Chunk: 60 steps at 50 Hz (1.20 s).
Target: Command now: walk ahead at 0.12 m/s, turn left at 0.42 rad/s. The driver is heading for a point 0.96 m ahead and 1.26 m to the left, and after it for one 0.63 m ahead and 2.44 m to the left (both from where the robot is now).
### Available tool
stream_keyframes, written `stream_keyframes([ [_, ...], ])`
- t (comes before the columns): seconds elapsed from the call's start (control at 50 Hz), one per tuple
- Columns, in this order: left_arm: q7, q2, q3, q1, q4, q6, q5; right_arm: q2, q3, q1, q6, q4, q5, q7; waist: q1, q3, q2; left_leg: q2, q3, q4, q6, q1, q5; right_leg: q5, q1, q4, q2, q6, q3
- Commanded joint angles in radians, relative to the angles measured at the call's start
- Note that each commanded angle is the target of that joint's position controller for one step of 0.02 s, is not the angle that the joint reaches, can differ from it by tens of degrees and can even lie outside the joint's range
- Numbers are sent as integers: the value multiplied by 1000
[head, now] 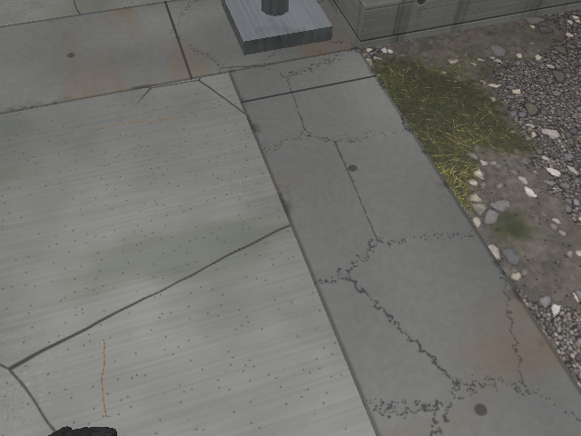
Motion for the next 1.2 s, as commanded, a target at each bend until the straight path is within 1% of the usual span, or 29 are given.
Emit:
stream_keyframes([
  [0.02,2,82,29,23,-55,1,-5,-178,-50,-44,11,-76,7,-18,42,-154,138,222,-218,-42,152,24,341,42,149,-73,41,4,-16],
  [0.1,-12,97,43,55,-50,-29,-11,-160,-48,-93,35,-104,13,-30,85,-137,163,182,-316,52,101,46,210,135,272,-352,45,-34,-15],
  [0.12,-9,128,53,79,-46,-35,-2,-126,-39,-75,37,-111,9,-32,81,-154,130,142,-301,116,57,-1,104,242,377,-413,-37,-69,22],
  [0.14,3,191,65,95,-60,-30,15,-65,-22,-16,36,-115,-13,-30,48,-212,-64,49,-177,334,1,-110,-238,484,520,-397,-263,-156,202],
  [0.16,-2,212,71,104,-48,-17,44,-83,-25,27,30,-139,-5,-30,22,-207,-270,-45,-48,509,-48,-302,-543,620,553,-420,-415,-333,432],
  [0.18,-5,169,64,94,-57,-17,29,-160,-46,59,28,-116,-12,-30,31,-200,-201,23,-51,691,-88,-335,-510,565,534,-431,-425,-379,437],
  [0.2,-4,117,50,63,-63,-18,22,-199,-64,39,38,-98,0,-30,34,-168,-126,43,-45,771,-109,-346,-439,512,502,-418,-358,-341,313],
  [0.22,-4,102,45,25,-69,-14,16,-188,-69,40,55,-83,4,-35,22,-148,-84,59,-34,796,-130,-345,-383,445,472,-414,-297,-298,220],
  [0.24,-2,100,44,0,-67,-10,6,-176,-67,27,68,-90,3,-38,24,-125,-95,72,-24,808,-146,-349,-336,422,443,-420,-276,-287,169],
  [0.28,4,113,47,4,-56,-1,13,-123,-53,-4,76,-113,7,-31,34,-102,-121,76,30,758,-164,-315,-275,430,396,-445,-229,-286,70],
  [0.36,14,142,63,33,-36,12,11,-87,-36,-78,71,-165,4,-15,71,-147,-145,113,68,567,-164,-261,-240,455,460,-444,-263,-313,9],
  [0.44,3,180,78,26,-24,19,-4,-101,-38,-92,75,-188,3,5,78,-157,-160,116,119,394,-129,-139,-210,427,441,-436,-294,-308,-33],
  [0.52,-2,177,80,21,0,18,-36,-113,-55,-17,82,-172,0,21,27,-145,-133,75,162,88,-40,52,-31,291,378,-315,-276,-213,-98],
  [0.54,-6,140,72,77,25,17,-28,-153,-70,15,80,-166,-3,12,27,-142,-29,107,76,-2,2,173,115,152,271,-189,-225,-133,-169],
  [0.56,-14,66,46,86,-13,17,31,-284,-98,34,76,-188,-8,-8,62,-145,323,389,-304,-18,133,330,498,-317,-19,139,-81,-16,-269],
  [0.58,-3,101,56,-21,-51,13,21,-282,-90,28,55,-211,-45,2,-10,-164,288,478,-426,-49,301,232,507,-441,-117,329,2,-2,-110],
  [0.6,5,136,68,-47,-49,16,-1,-249,-81,4,35,-206,-52,7,-8,-144,191,424,-352,-68,279,194,406,-375,-118,399,-19,-15,-55],
  [0.64,20,141,78,-5,-14,25,-2,-185,-63,-88,25,-206,-14,-3,43,-115,137,323,-247,-59,176,172,277,-222,-119,374,-39,-22,-31],
  [0.7,16,129,80,30,-7,22,-1,-160,-48,-107,32,-212,-12,-18,65,-142,162,278,-215,-56,168,139,328,-115,-49,385,-7,-1,-37],
  [0.82,5,98,65,-23,-22,12,-8,-189,-59,-83,41,-209,-9,-33,35,-135,167,258,-291,-41,170,163,193,-86,0,101,20,14,-14],
  [0.96,-22,108,69,-5,-28,-13,-20,-198,-67,-117,57,-222,0,-18,34,-137,185,236,-436,2,168,119,230,-123,166,-132,57,-14,-3],
  [1.02,-28,117,78,72,-4,-24,-15,-176,-61,-152,65,-232,18,-24,85,-151,160,166,-424,72,95,54,164,105,363,-413,30,-52,-17],
  [1.04,-23,172,90,93,-8,-20,0,-132,-49,-109,64,-231,10,-25,66,-185,36,99,-340,205,37,-52,-73,186,491,-439,-135,-113,113],
  [1.06,-20,251,102,61,-12,-8,21,-117,-48,-61,57,-245,13,-24,11,-134,-235,-79,-125,386,-30,-264,-430,392,517,-462,-323,-269,341],
  [1.08,-19,202,93,49,-29,-12,33,-204,-76,-56,48,-230,-6,-26,38,-122,-202,-22,-95,633,-82,-301,-494,407,450,-474,-414,-368,408],
  [1.1,-13,150,75,2,-43,-13,25,-241,-93,-45,50,-211,0,-24,20,-103,-133,12,-89,736,-99,-298,-424,368,417,-464,-369,-348,315],
  [1.12,-8,123,67,-38,-50,-10,13,-223,-95,-32,61,-188,3,-26,8,-81,-101,22,-73,778,-117,-301,-362,305,402,-455,-295,-299,217],
  [1.16,2,107,56,-41,-50,-5,-4,-170,-83,-28,77,-181,4,-25,25,-60,-105,29,-47,843,-146,-336,-279,316,417,-449,-241,-276,114],
  [1.2,10,117,57,-2,-42,5,4,-137,-71,-72,76,-206,15,-20,56,-58,-128,46,9,775,-162,-353,-241,341,456,-458,-219,-288,48],
])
